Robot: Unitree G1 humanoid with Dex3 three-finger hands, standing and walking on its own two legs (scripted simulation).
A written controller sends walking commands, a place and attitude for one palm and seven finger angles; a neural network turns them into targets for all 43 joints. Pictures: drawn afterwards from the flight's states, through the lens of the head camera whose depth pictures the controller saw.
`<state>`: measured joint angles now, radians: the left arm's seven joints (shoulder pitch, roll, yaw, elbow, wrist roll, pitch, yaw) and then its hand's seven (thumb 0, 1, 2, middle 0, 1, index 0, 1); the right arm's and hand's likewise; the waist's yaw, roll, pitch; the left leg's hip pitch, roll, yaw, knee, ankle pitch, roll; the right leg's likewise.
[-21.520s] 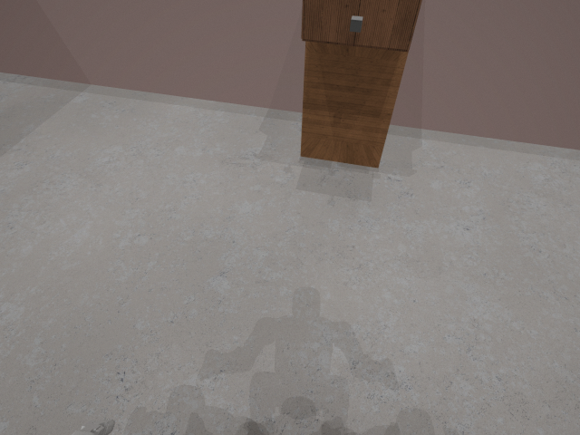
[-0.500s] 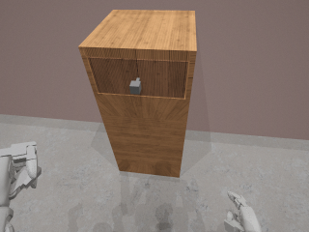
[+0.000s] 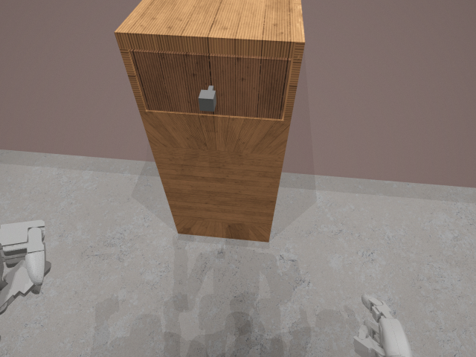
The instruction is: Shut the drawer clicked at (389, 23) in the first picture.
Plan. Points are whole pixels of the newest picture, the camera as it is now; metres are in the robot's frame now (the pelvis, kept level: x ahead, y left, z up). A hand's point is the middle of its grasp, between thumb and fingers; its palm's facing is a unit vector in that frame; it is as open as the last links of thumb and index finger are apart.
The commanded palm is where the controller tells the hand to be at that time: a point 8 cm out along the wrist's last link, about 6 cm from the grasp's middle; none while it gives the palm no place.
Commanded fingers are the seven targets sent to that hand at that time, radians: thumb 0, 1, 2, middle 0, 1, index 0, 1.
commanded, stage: step back with the hand held close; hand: left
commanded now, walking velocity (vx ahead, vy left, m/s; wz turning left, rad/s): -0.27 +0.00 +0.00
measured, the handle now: (208, 96) +0.69 +0.12 +0.05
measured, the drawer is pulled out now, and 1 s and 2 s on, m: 0.00 0.00 0.00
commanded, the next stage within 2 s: stop stepping back and stand still in 0.78 s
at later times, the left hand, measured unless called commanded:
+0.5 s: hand (1, 326) +0.13 +0.25 +0.16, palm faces +0.37 -0.82 -0.44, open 3.2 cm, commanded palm +0.06 +0.29 +0.18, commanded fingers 0.00 0.90 0.90 -1.40 -1.60 -1.40 -1.60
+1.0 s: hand out of the picture +0.03 +0.21 +0.17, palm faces +0.24 -0.85 -0.47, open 3.2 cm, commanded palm -0.02 +0.27 +0.18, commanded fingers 0.00 0.90 0.90 -1.40 -1.60 -1.40 -1.60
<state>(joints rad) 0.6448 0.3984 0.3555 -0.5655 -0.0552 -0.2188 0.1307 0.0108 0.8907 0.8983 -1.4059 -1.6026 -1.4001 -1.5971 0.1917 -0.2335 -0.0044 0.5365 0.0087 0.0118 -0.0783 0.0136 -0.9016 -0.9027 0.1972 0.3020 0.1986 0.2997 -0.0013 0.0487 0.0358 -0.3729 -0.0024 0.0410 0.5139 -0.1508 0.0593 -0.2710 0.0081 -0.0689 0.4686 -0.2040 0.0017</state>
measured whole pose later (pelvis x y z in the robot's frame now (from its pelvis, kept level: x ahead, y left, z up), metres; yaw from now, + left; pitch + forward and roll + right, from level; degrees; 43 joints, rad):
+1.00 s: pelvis -0.17 +0.00 +0.00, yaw -4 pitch +2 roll -1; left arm 0.68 0.44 0.37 -0.64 -0.07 -0.24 0.12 0.01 0.89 0.90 -1.41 -1.60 -1.40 -1.60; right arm 0.21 -0.19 0.01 0.64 -0.01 -0.05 -0.06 0.01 -0.90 -0.90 0.20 0.30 0.20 0.30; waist 0.00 -0.02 -0.02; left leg -0.48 0.00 0.02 0.66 -0.24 -0.01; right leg -0.16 0.02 0.00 0.47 -0.35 -0.01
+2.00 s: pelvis -0.21 +0.00 -0.01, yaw +0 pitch -2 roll -1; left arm 0.28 0.23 0.00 0.88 0.03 0.06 0.00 0.01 0.91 0.90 -1.10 -1.30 -1.09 -1.29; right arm 0.19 -0.27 -0.01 0.92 -0.03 0.02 -0.01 0.01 -0.90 -0.90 0.20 0.30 0.20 0.30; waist -0.02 -0.03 0.06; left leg -0.37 -0.04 -0.05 0.60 -0.19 0.03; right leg -0.17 0.02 -0.05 0.59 -0.38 -0.02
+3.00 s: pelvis -0.19 -0.03 +0.00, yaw +0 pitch -3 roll +0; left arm 0.26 0.15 0.02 1.14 0.01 -0.01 0.04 0.00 0.91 0.90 -0.20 -0.30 -0.20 -0.30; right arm 0.26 -0.16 -0.01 1.14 -0.02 0.01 -0.04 0.01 -0.91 -0.90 0.19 0.30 0.20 0.30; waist -0.01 0.01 0.08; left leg -0.25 -0.01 -0.06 0.46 -0.16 -0.01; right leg -0.05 0.05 -0.05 0.41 -0.32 -0.06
